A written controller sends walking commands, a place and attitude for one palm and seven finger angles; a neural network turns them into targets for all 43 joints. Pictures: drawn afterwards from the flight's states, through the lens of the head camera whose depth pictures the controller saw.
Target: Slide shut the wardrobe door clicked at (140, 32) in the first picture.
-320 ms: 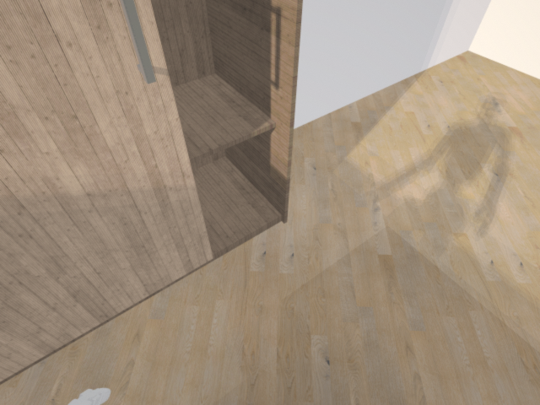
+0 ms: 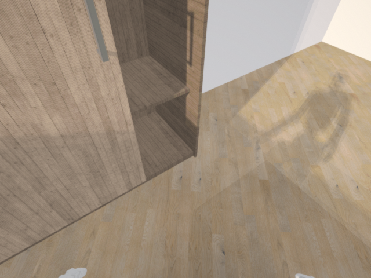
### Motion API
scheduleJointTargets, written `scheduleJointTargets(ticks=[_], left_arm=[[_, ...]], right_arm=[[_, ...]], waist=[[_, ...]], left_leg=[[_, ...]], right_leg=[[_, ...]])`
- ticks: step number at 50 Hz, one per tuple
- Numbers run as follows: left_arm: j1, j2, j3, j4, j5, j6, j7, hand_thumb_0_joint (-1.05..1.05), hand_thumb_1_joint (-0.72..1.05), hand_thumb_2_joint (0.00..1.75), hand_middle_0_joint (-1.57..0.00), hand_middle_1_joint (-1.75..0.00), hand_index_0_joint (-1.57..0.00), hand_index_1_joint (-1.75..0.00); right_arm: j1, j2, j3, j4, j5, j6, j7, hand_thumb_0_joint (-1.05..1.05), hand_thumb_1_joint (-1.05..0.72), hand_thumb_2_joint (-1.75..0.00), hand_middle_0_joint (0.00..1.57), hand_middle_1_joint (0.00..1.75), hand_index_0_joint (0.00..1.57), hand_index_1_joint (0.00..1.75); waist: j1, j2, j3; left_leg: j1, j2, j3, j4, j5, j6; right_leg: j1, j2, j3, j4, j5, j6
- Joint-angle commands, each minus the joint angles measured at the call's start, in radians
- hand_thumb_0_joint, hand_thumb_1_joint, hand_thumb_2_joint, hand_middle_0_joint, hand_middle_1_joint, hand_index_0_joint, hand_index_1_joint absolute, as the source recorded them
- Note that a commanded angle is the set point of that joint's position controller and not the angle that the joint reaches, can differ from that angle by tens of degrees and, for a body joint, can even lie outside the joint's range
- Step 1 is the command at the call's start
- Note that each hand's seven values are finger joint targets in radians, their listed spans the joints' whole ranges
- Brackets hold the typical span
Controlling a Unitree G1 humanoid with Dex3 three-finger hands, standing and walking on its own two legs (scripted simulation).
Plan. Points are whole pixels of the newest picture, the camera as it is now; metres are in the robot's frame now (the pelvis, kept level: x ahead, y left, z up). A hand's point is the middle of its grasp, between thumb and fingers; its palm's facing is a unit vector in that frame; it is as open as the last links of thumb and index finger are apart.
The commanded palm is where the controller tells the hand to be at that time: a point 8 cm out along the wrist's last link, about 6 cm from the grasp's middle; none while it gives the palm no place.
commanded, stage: stand and wait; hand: left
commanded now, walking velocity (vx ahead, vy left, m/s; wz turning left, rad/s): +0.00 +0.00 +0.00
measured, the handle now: (91, 16) +0.71 +0.31 +0.24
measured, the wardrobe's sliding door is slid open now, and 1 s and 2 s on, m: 0.38 0.38 0.38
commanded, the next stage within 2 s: look at it before walking up in 0.50 s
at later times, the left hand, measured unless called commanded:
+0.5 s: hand out of the picture +0.06 +0.23 -0.15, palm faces -0.03 -0.94 -0.33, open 7.4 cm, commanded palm none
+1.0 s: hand out of the picture +0.05 +0.23 -0.15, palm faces -0.04 -0.95 -0.32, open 7.4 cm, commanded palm none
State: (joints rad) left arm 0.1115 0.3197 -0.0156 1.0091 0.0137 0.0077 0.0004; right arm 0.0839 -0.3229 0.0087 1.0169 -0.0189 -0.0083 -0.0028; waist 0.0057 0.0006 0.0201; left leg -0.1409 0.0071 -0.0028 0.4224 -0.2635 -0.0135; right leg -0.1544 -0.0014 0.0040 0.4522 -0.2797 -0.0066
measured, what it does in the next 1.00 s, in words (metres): stands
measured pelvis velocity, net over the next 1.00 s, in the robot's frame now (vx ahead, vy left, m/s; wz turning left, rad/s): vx -0.02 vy -0.01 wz -0.01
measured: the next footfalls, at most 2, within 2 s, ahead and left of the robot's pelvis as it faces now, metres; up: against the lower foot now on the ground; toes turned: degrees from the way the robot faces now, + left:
none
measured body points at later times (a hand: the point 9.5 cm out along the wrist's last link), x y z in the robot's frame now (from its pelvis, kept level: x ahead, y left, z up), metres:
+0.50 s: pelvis -0.01 -0.01 +0.00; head -0.01 -0.01 +0.45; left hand +0.06 +0.28 -0.13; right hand +0.06 -0.30 -0.14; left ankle -0.02 +0.13 -0.74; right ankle -0.02 -0.11 -0.74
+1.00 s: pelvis -0.02 -0.01 +0.01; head -0.02 -0.01 +0.45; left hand +0.05 +0.28 -0.13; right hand +0.04 -0.29 -0.13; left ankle -0.02 +0.13 -0.74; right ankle -0.02 -0.11 -0.74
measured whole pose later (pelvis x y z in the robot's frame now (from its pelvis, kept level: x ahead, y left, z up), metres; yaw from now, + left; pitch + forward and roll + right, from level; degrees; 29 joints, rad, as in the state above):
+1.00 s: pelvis -0.02 -0.01 +0.01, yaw -1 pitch -2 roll +0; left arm 0.15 0.32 -0.01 1.09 0.01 0.00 0.00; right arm 0.15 -0.32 0.01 1.11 -0.01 -0.01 0.00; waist 0.00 0.00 0.03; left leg -0.12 0.02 0.00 0.35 -0.20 -0.02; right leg -0.13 0.02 0.01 0.37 -0.20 -0.01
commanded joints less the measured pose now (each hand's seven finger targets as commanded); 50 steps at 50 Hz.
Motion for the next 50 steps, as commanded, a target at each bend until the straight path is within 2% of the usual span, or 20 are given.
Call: scheduleJointTargets(ticks=[1, 7, 9, 15, 23, 37, 44, 50], left_arm=[[-0.034, 0.216, 0.052, -0.059, -0.003, -0.027, 0.016, 0.0, 0.9, 0.9, -0.2, -0.3, -0.2, -0.3], [-0.019, 0.214, 0.05, -0.036, -0.005, -0.03, 0.015, 0.0, 0.9, 0.9, -0.2, -0.3, -0.2, -0.3], [-0.016, 0.214, 0.05, -0.029, -0.005, -0.03, 0.016, 0.0, 0.9, 0.9, -0.2, -0.3, -0.2, -0.3], [-0.009, 0.215, 0.05, -0.009, -0.006, -0.033, 0.016, 0.0, 0.9, 0.9, -0.2, -0.3, -0.2, -0.3], [-0.007, 0.215, 0.048, 0.005, -0.006, -0.035, 0.016, 0.0, 0.9, 0.9, -0.2, -0.3, -0.2, -0.3], [-0.014, 0.209, 0.047, 0.005, -0.002, -0.031, 0.012, 0.0, 0.9, 0.9, -0.2, -0.3, -0.2, -0.3], [-0.008, 0.208, 0.048, 0.006, -0.002, -0.033, 0.013, 0.0, 0.9, 0.9, -0.2, -0.3, -0.2, -0.3], [-0.001, 0.207, 0.045, 0.013, -0.002, -0.033, 0.014, 0.0, 0.9, 0.9, -0.2, -0.3, -0.2, -0.3]], right_arm=[[-0.033, -0.2, -0.045, -0.05, 0.004, -0.022, -0.018, 0.0, -0.9, -0.9, 0.2, 0.3, 0.2, 0.3], [-0.022, -0.198, -0.042, -0.025, 0.007, -0.021, -0.018, 0.0, -0.9, -0.9, 0.2, 0.3, 0.2, 0.3], [-0.016, -0.196, -0.041, -0.015, 0.008, -0.02, -0.018, 0.0, -0.9, -0.9, 0.2, 0.3, 0.2, 0.3], [-0.002, -0.195, -0.039, 0.008, 0.009, -0.019, -0.017, 0.0, -0.9, -0.9, 0.2, 0.3, 0.2, 0.3], [0.005, -0.197, -0.037, 0.026, 0.009, -0.021, -0.017, 0.0, -0.9, -0.9, 0.2, 0.3, 0.2, 0.3], [0.011, -0.193, -0.037, 0.03, 0.007, -0.02, -0.013, 0.0, -0.9, -0.9, 0.2, 0.3, 0.2, 0.3], [0.022, -0.194, -0.036, 0.033, 0.01, -0.025, -0.013, 0.0, -0.9, -0.9, 0.2, 0.3, 0.2, 0.3], [0.021, -0.192, -0.036, 0.04, 0.01, -0.022, -0.013, 0.0, -0.9, -0.9, 0.2, 0.3, 0.2, 0.3]], waist=[[-0.004, -0.001, -0.08], [-0.004, -0.013, -0.081], [-0.003, 0.003, -0.074], [-0.004, -0.018, -0.077], [-0.002, -0.008, -0.062], [-0.004, 0.002, -0.016], [-0.006, 0.002, -0.053], [-0.005, -0.005, -0.028]], left_leg=[[0.035, 0.1, -0.064, -0.053, 0.288, 0.043], [0.044, 0.102, -0.064, -0.062, 0.269, 0.038], [0.038, 0.104, -0.064, -0.067, 0.262, 0.038], [0.041, 0.106, -0.064, -0.076, 0.239, 0.034], [0.038, 0.108, -0.066, -0.092, 0.231, 0.032], [0.019, 0.106, -0.073, -0.12, 0.141, 0.031], [0.031, 0.112, -0.076, -0.116, 0.192, 0.032], [0.026, 0.11, -0.074, -0.122, 0.166, 0.032]], right_leg=[[0.017, -0.112, 0.087, -0.064, 0.306, -0.027], [0.025, -0.118, 0.094, -0.085, 0.31, -0.029], [0.028, -0.116, 0.093, -0.09, 0.298, -0.028], [0.036, -0.12, 0.103, -0.106, 0.297, -0.03], [0.033, -0.12, 0.106, -0.12, 0.288, -0.03], [-0.021, -0.11, 0.118, -0.159, 0.137, -0.023], [0.009, -0.109, 0.11, -0.142, 0.205, -0.023], [-0.005, -0.112, 0.112, -0.155, 0.179, -0.021]])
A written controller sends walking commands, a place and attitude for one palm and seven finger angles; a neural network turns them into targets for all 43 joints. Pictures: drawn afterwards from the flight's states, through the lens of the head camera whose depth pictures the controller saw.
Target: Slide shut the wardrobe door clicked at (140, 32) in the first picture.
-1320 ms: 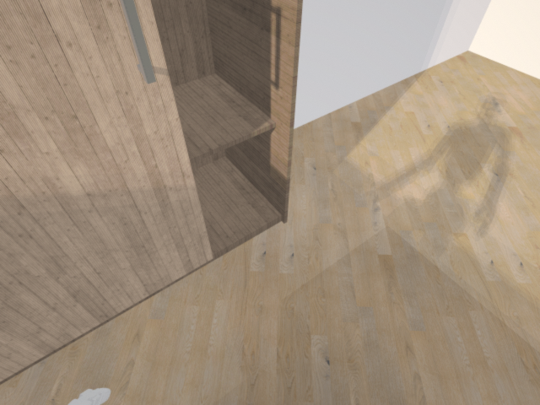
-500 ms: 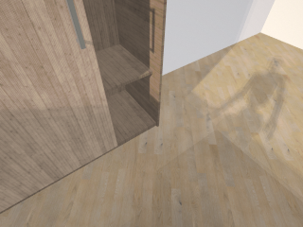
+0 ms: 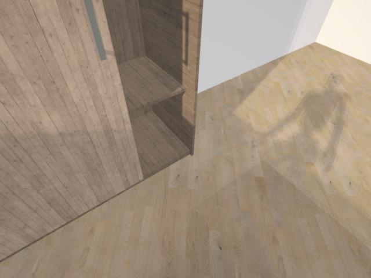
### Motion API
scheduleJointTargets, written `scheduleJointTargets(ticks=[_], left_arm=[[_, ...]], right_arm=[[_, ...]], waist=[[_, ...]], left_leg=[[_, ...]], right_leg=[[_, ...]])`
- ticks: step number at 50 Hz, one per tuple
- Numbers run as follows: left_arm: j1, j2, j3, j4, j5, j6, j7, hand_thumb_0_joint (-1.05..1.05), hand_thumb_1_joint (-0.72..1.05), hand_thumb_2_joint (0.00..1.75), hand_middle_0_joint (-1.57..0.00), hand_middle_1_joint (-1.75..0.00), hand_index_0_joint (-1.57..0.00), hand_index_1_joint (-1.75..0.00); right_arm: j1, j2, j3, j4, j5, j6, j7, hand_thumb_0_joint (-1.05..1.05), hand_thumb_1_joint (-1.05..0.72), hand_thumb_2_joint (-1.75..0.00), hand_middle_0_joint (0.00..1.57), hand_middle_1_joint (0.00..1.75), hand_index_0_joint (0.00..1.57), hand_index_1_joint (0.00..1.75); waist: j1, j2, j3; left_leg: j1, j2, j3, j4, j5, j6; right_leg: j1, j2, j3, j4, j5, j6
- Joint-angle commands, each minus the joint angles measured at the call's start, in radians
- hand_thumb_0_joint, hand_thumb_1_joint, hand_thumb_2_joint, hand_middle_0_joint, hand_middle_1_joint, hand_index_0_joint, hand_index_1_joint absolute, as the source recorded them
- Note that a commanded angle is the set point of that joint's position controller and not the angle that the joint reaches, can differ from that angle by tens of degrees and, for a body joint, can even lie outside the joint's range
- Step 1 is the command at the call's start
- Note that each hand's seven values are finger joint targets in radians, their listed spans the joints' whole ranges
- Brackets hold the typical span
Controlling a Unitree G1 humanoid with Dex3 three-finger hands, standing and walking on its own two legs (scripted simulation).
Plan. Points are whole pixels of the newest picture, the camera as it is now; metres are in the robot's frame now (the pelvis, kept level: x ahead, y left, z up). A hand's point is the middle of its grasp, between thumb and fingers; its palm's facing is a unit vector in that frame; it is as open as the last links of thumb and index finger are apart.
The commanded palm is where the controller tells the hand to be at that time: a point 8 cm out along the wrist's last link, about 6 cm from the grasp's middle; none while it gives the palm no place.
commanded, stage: look at it before walking up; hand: left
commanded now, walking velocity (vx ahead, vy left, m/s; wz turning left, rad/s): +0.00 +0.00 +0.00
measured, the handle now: (88, 16) +0.73 +0.33 +0.24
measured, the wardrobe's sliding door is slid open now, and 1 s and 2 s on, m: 0.38 0.38 0.38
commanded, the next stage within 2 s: walk to a spot facing it in 0.12 s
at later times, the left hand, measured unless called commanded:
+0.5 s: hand out of the picture +0.06 +0.22 -0.18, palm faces -0.11 -0.96 -0.28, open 7.4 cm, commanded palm none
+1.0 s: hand out of the picture +0.08 +0.16 -0.16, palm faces -0.28 -0.93 -0.25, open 7.4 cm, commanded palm none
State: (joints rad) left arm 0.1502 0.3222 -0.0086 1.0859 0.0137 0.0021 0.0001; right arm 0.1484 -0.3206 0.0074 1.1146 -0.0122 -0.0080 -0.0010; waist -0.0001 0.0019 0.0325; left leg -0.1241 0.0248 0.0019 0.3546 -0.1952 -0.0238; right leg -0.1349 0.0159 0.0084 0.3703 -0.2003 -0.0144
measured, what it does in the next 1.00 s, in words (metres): lifts its left foot, turning right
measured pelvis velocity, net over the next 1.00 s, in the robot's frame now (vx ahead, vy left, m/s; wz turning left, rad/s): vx -0.02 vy -0.02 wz -0.38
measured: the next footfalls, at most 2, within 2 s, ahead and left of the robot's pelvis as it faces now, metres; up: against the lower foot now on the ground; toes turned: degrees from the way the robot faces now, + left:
left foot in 1.12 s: +0.05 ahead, +0.11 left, +0.00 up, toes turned -26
right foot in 1.58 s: +0.14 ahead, -0.27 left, +0.00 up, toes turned -52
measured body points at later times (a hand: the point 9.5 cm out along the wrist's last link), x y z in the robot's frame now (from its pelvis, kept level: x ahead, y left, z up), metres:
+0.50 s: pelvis -0.01 +0.00 -0.01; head +0.01 +0.00 +0.44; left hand +0.06 +0.27 -0.16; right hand +0.04 -0.27 -0.16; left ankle +0.00 +0.13 -0.75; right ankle +0.00 -0.11 -0.74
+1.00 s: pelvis -0.02 -0.02 +0.00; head +0.00 -0.03 +0.45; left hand +0.10 +0.21 -0.14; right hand -0.02 -0.30 -0.14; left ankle +0.00 +0.14 -0.69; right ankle -0.02 -0.09 -0.75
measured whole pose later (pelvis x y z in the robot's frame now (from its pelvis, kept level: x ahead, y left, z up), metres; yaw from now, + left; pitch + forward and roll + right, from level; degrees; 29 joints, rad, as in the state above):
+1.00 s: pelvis -0.02 -0.02 +0.00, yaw -22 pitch +2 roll +1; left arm 0.28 0.21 0.06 0.92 0.02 0.03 -0.01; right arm 0.15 -0.24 -0.06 0.93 -0.02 0.05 -0.01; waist 0.05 0.00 0.02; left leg -0.39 0.04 -0.01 0.88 -0.40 -0.07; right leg -0.29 0.12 0.14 0.42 -0.15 -0.08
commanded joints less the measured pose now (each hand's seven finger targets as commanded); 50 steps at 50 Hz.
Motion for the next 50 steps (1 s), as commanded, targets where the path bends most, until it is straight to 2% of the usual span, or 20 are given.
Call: scheduleJointTargets(ticks=[1, 12, 15, 18, 22, 23, 24, 26, 28, 29, 30, 31, 32, 33, 35, 37, 42, 44, 47, 50], left_arm=[[-0.038, 0.204, 0.038, -0.063, -0.002, -0.028, 0.014, 0.0, 0.9, 0.9, -0.2, -0.3, -0.2, -0.3], [-0.033, 0.205, 0.038, -0.06, -0.001, -0.026, 0.013, 0.0, 0.9, 0.9, -0.2, -0.3, -0.2, -0.3], [0.014, 0.107, 0.029, -0.066, -0.002, 0.004, 0.018, 0.0, 0.9, 0.9, -0.2, -0.3, -0.2, -0.3], [0.032, 0.112, 0.043, -0.103, 0.002, 0.023, 0.015, 0.0, 0.9, 0.9, -0.2, -0.3, -0.2, -0.3], [0.045, 0.088, 0.059, -0.163, 0.006, 0.04, 0.003, 0.0, 0.9, 0.9, -0.2, -0.3, -0.2, -0.3], [0.058, 0.074, 0.062, -0.171, 0.006, 0.043, -0.002, 0.0, 0.9, 0.9, -0.2, -0.3, -0.2, -0.3], [0.068, 0.058, 0.066, -0.182, 0.006, 0.048, -0.003, 0.0, 0.9, 0.9, -0.2, -0.3, -0.2, -0.3], [0.087, 0.034, 0.077, -0.199, 0.005, 0.051, -0.008, 0.0, 0.9, 0.9, -0.2, -0.3, -0.2, -0.3], [0.155, 0.012, 0.082, -0.19, 0.007, 0.04, -0.013, 0.0, 0.9, 0.9, -0.2, -0.3, -0.2, -0.3], [0.204, 0.029, 0.087, -0.178, 0.011, 0.032, -0.013, 0.0, 0.9, 0.9, -0.2, -0.3, -0.2, -0.3], [0.216, 0.116, 0.106, -0.185, 0.024, 0.014, -0.003, 0.0, 0.9, 0.9, -0.2, -0.3, -0.2, -0.3], [0.23, 0.174, 0.111, -0.197, 0.013, 0.013, 0.008, 0.0, 0.9, 0.9, -0.2, -0.3, -0.2, -0.3], [0.225, 0.148, 0.115, -0.203, 0.007, 0.015, 0.018, 0.0, 0.9, 0.9, -0.2, -0.3, -0.2, -0.3], [0.164, 0.13, 0.113, -0.215, 0.008, 0.017, 0.019, 0.0, 0.9, 0.9, -0.2, -0.3, -0.2, -0.3], [0.096, 0.092, 0.105, -0.239, 0.005, 0.011, 0.02, 0.0, 0.9, 0.9, -0.2, -0.3, -0.2, -0.3], [0.117, 0.082, 0.105, -0.235, 0.002, 0.006, 0.018, 0.0, 0.9, 0.9, -0.2, -0.3, -0.2, -0.3], [0.159, 0.083, 0.115, -0.223, 0.004, 0.01, 0.014, 0.0, 0.9, 0.9, -0.2, -0.3, -0.2, -0.3], [0.18, 0.078, 0.118, -0.216, 0.006, 0.009, 0.012, 0.0, 0.9, 0.9, -0.2, -0.3, -0.2, -0.3], [0.177, 0.088, 0.122, -0.22, 0.009, 0.007, 0.006, 0.0, 0.9, 0.9, -0.2, -0.3, -0.2, -0.3], [0.157, 0.106, 0.124, -0.232, 0.014, 0.006, 0.001, 0.0, 0.9, 0.9, -0.2, -0.3, -0.2, -0.3]], right_arm=[[-0.044, -0.193, -0.036, -0.06, 0.003, -0.022, -0.014, 0.0, -0.9, -0.9, 0.2, 0.3, 0.2, 0.3], [-0.043, -0.198, -0.038, -0.056, 0.003, -0.024, -0.016, 0.0, -0.9, -0.9, 0.2, 0.3, 0.2, 0.3], [0.025, -0.088, -0.027, -0.056, 0.001, -0.005, -0.022, 0.0, -0.9, -0.9, 0.2, 0.3, 0.2, 0.3], [0.035, -0.1, -0.047, -0.095, 0.0, 0.011, -0.03, 0.0, -0.9, -0.9, 0.2, 0.3, 0.2, 0.3], [0.026, -0.125, -0.075, -0.155, -0.002, 0.019, -0.033, 0.0, -0.9, -0.9, 0.2, 0.3, 0.2, 0.3], [0.016, -0.135, -0.081, -0.169, -0.003, 0.017, -0.033, 0.0, -0.9, -0.9, 0.2, 0.3, 0.2, 0.3], [0.007, -0.136, -0.087, -0.181, -0.003, 0.014, -0.031, 0.0, -0.9, -0.9, 0.2, 0.3, 0.2, 0.3], [-0.021, -0.123, -0.091, -0.206, -0.009, 0.008, -0.032, 0.0, -0.9, -0.9, 0.2, 0.3, 0.2, 0.3], [-0.042, -0.116, -0.098, -0.215, -0.014, 0.012, -0.031, 0.0, -0.9, -0.9, 0.2, 0.3, 0.2, 0.3], [-0.043, -0.111, -0.101, -0.222, -0.008, 0.018, -0.028, 0.0, -0.9, -0.9, 0.2, 0.3, 0.2, 0.3], [0.0, -0.045, -0.093, -0.236, 0.0, 0.026, -0.024, 0.0, -0.9, -0.9, 0.2, 0.3, 0.2, 0.3], [-0.024, -0.003, -0.082, -0.274, 0.002, 0.032, -0.021, 0.0, -0.9, -0.9, 0.2, 0.3, 0.2, 0.3], [-0.047, -0.019, -0.086, -0.269, 0.002, 0.04, -0.027, 0.0, -0.9, -0.9, 0.2, 0.3, 0.2, 0.3], [-0.062, -0.019, -0.091, -0.266, 0.003, 0.04, -0.026, 0.0, -0.9, -0.9, 0.2, 0.3, 0.2, 0.3], [-0.017, -0.014, -0.09, -0.238, -0.005, 0.038, -0.019, 0.0, -0.9, -0.9, 0.2, 0.3, 0.2, 0.3], [-0.006, -0.002, -0.089, -0.228, -0.006, 0.039, -0.021, 0.0, -0.9, -0.9, 0.2, 0.3, 0.2, 0.3], [-0.03, 0.007, -0.086, -0.244, -0.006, 0.04, -0.026, 0.0, -0.9, -0.9, 0.2, 0.3, 0.2, 0.3], [-0.029, 0.003, -0.084, -0.253, -0.008, 0.035, -0.024, 0.0, -0.9, -0.9, 0.2, 0.3, 0.2, 0.3], [-0.048, -0.009, -0.083, -0.279, -0.009, 0.025, -0.018, 0.0, -0.9, -0.9, 0.2, 0.3, 0.2, 0.3], [-0.031, -0.005, -0.082, -0.289, -0.002, 0.009, -0.013, 0.0, -0.9, -0.9, 0.2, 0.3, 0.2, 0.3]], waist=[[0.002, -0.008, -0.041], [0.0, 0.006, -0.048], [-0.007, -0.008, -0.062], [-0.008, 0.001, -0.034], [-0.004, 0.087, -0.02], [0.003, 0.136, -0.018], [0.009, 0.187, -0.02], [0.022, 0.204, -0.025], [0.054, 0.151, -0.042], [0.073, 0.057, -0.058], [0.064, -0.239, -0.049], [0.069, -0.336, -0.033], [0.074, -0.261, -0.05], [0.049, -0.211, -0.005], [0.011, -0.092, -0.037], [0.017, -0.091, -0.079], [0.036, -0.093, -0.084], [0.048, -0.108, -0.106], [0.056, -0.12, -0.075], [0.057, -0.143, -0.061]], left_leg=[[0.01, 0.091, -0.08, -0.053, 0.097, 0.043], [0.027, 0.097, -0.073, -0.052, 0.1, 0.043], [0.036, 0.105, -0.021, 0.013, 0.135, 0.027], [0.015, 0.121, 0.004, 0.06, 0.099, 0.03], [-0.025, 0.21, -0.047, 0.024, 0.019, 0.08], [-0.064, 0.258, -0.072, -0.001, 0.026, 0.11], [-0.081, 0.313, -0.101, -0.034, 0.067, 0.152], [-0.093, 0.362, -0.073, -0.008, 0.207, 0.196], [-0.107, 0.312, 0.031, 0.13, 0.247, 0.139], [-0.143, 0.259, 0.085, 0.272, 0.183, 0.09], [-0.315, 0.117, 0.171, 0.536, -0.115, -0.001], [-0.429, 0.022, 0.093, 0.713, -0.396, -0.028], [-0.415, 0.035, -0.019, 0.78, -0.359, -0.014], [-0.44, 0.044, -0.041, 0.824, -0.302, -0.013], [-0.415, 0.06, -0.037, 0.812, -0.185, -0.026], [-0.411, 0.047, -0.028, 0.776, -0.158, -0.038], [-0.419, 0.028, -0.027, 0.695, -0.167, -0.048], [-0.411, 0.029, -0.022, 0.645, -0.179, -0.048], [-0.39, 0.021, -0.017, 0.542, -0.205, -0.041], [-0.28, -0.007, -0.007, 0.384, -0.255, -0.019]], right_leg=[[-0.027, -0.129, 0.11, -0.076, 0.098, -0.014], [-0.038, -0.124, 0.117, -0.071, 0.107, -0.014], [-0.076, -0.118, 0.13, -0.001, 0.213, -0.005], [-0.149, -0.1, 0.153, 0.063, 0.225, -0.01], [-0.242, -0.029, 0.107, 0.228, 0.105, 0.004], [-0.236, -0.01, 0.072, 0.319, 0.021, 0.012], [-0.249, 0.001, 0.035, 0.444, -0.156, 0.021], [-0.248, -0.047, 0.012, 0.524, -0.3, 0.025], [-0.149, -0.05, -0.03, 0.362, -0.197, 0.023], [-0.083, -0.045, -0.027, 0.206, -0.037, 0.022], [-0.002, -0.215, 0.267, 0.002, 0.207, -0.029], [-0.045, -0.377, 0.504, -0.077, 0.383, -0.137], [-0.084, -0.343, 0.516, -0.106, 0.238, -0.16], [-0.115, -0.315, 0.512, -0.104, 0.129, -0.17], [-0.097, -0.246, 0.396, -0.069, 0.129, -0.155], [-0.039, -0.218, 0.361, -0.052, 0.19, -0.143], [0.003, -0.199, 0.395, -0.054, 0.185, -0.149], [0.032, -0.194, 0.435, -0.081, 0.047, -0.158], [-0.006, -0.187, 0.498, -0.136, -0.188, -0.178], [-0.087, -0.172, 0.53, -0.153, -0.295, -0.183]])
